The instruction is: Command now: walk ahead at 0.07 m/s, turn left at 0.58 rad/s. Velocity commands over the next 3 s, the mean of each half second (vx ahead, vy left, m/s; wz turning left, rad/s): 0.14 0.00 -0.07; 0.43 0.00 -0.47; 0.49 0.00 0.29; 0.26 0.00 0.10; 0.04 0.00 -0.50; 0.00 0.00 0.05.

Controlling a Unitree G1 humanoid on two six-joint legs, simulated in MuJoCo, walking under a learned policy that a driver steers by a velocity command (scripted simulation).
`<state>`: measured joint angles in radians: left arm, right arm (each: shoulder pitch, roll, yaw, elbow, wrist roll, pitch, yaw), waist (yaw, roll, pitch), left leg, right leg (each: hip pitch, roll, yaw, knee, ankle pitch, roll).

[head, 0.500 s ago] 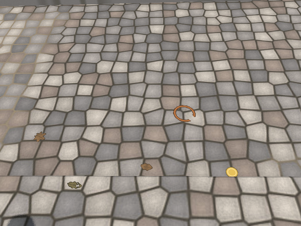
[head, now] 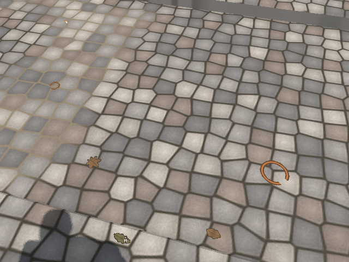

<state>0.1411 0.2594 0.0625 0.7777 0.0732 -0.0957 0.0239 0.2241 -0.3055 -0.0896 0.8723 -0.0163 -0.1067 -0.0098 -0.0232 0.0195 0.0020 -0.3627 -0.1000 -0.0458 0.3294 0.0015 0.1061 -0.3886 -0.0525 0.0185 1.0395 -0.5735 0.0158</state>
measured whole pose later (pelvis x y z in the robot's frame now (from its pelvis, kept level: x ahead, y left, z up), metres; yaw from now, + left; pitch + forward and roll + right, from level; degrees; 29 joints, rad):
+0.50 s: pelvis +0.07 -0.03 +0.01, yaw -5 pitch +0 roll +1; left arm 0.40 0.24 0.05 0.85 0.02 -0.10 0.01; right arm 0.09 -0.26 -0.06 0.74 -0.06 -0.09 0.00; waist 0.08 -0.02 0.02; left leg -0.25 -0.04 0.01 0.51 -0.35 0.04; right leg -0.12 -0.02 0.09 0.36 -0.26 -0.08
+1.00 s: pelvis +0.29 -0.12 -0.03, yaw -21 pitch +1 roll +0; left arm 0.03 0.24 0.03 0.76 0.04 -0.09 -0.06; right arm 0.51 -0.21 0.00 0.99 -0.12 -0.11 0.05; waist -0.04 -0.01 0.03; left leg 0.14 0.09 0.18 0.58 -0.51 -0.02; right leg -0.52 0.04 -0.03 0.68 -0.19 -0.11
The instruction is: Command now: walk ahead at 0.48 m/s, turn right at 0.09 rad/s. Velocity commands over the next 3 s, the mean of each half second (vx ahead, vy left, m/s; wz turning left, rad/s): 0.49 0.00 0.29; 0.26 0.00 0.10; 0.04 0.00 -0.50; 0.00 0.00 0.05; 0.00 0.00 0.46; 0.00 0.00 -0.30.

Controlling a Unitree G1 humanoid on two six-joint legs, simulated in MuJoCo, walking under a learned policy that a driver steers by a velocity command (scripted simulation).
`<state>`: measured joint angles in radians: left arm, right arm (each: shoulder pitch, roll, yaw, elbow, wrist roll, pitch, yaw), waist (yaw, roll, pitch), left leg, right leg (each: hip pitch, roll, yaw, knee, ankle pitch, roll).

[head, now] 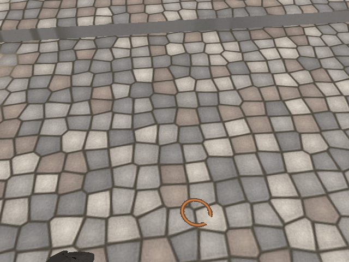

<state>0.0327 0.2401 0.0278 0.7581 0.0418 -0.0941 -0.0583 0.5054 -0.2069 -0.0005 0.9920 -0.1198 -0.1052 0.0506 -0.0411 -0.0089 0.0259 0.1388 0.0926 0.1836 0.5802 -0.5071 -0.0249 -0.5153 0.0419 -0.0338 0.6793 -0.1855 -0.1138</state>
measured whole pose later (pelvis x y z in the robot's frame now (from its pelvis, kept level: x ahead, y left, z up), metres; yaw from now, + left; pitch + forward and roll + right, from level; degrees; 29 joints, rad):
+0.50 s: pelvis +0.28 +0.03 -0.01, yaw +13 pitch +1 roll -4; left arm 0.52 0.14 -0.02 1.04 0.00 -0.11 0.01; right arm 0.07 -0.20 -0.01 0.79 0.03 -0.04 0.08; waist 0.10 0.04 0.04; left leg -0.57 0.08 -0.04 0.49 0.32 0.07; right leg 0.05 0.03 -0.25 0.55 -0.60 0.00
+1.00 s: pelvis +0.52 +0.08 -0.09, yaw +14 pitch +3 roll +3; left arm 0.18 0.24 0.06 0.80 0.00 -0.04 0.01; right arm 0.13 -0.24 -0.06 0.90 0.01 -0.02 -0.03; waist 0.01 -0.02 -0.02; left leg -0.23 -0.02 0.11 0.56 -0.37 0.01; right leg -0.50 -0.04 0.01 0.64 -0.16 -0.03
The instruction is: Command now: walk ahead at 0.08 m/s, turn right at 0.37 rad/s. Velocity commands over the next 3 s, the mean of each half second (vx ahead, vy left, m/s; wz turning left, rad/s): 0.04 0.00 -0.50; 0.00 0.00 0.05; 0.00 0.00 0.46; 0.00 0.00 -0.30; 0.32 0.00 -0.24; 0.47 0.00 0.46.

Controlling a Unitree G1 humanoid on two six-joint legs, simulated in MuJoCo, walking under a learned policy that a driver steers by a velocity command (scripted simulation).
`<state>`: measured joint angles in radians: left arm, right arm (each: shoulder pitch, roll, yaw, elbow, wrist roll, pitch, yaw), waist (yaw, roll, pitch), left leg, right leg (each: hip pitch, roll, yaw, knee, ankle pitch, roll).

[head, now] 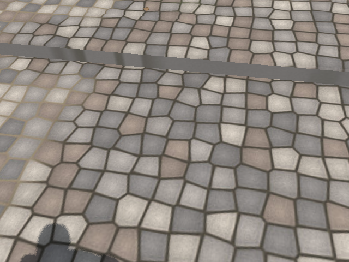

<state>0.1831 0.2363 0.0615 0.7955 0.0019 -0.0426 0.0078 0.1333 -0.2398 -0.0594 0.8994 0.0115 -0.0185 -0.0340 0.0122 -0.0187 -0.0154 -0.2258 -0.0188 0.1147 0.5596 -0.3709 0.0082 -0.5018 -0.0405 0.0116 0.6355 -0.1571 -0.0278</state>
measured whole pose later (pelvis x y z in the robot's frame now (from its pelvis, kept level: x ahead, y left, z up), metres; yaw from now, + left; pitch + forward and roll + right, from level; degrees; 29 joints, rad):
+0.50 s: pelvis +0.05 +0.01 +0.01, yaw -17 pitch +4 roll +0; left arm 0.16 0.29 0.09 0.66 -0.01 0.05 0.05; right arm 0.11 -0.27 -0.08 0.88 0.00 -0.01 -0.03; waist 0.01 -0.04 0.00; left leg -0.33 -0.04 -0.09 0.50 -0.23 0.00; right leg -0.43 0.15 0.23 0.54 -0.19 -0.03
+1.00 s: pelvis +0.06 +0.02 +0.01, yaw -12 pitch +2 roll -1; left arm 0.17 0.26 0.08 0.72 0.00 0.01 0.05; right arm 0.17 -0.31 -0.09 0.82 0.02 0.04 0.00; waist -0.01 0.01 0.04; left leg -0.46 -0.02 -0.01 0.94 -0.50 -0.03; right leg -0.21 -0.04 -0.01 0.47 -0.29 0.02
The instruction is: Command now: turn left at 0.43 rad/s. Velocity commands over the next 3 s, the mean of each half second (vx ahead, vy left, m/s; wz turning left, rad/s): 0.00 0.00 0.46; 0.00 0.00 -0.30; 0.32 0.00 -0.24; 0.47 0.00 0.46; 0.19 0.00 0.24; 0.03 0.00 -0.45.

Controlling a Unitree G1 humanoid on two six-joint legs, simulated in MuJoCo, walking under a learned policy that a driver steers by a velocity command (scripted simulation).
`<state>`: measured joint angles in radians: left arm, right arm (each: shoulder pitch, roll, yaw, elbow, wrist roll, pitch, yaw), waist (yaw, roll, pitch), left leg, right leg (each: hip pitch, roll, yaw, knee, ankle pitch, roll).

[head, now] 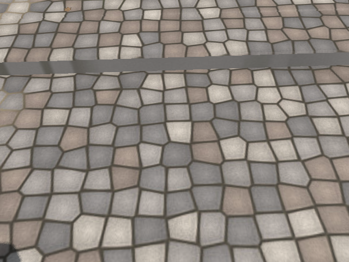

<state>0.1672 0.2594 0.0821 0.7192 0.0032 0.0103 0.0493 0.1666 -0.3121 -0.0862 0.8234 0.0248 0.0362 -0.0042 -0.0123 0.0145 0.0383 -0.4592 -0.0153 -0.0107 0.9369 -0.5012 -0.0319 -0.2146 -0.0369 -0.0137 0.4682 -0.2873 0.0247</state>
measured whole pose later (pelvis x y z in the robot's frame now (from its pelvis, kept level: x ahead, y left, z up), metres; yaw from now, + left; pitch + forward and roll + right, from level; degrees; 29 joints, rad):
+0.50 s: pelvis +0.01 +0.05 +0.01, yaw +14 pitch +2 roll -2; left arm 0.13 0.31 0.09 0.75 0.00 0.01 0.04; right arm 0.16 -0.28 -0.05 0.70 -0.01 0.02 -0.03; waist -0.01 -0.03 0.04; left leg -0.25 -0.11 -0.11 0.43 -0.20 0.09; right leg -0.49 -0.04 0.08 0.84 -0.27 0.09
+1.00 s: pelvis +0.05 +0.00 -0.01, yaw +2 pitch +1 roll +1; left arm 0.15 0.31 0.07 0.66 -0.03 0.03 -0.02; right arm 0.19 -0.31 -0.08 0.72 0.01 0.03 -0.04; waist -0.02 0.02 0.06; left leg -0.23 0.03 0.08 0.58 -0.38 0.00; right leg -0.40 -0.01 -0.03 0.79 -0.44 -0.01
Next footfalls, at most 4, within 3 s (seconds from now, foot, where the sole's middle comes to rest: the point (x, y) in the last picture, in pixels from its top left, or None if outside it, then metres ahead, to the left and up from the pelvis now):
0.14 left None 0.04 0.13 -0.77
0.62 right None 0.10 -0.11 -0.77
1.60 left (168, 260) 0.46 0.05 -0.77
2.06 right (211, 189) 0.75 -0.13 -0.77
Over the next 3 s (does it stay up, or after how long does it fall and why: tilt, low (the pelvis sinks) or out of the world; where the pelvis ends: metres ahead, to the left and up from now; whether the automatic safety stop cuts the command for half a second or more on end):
stays up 0.67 -0.04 0.00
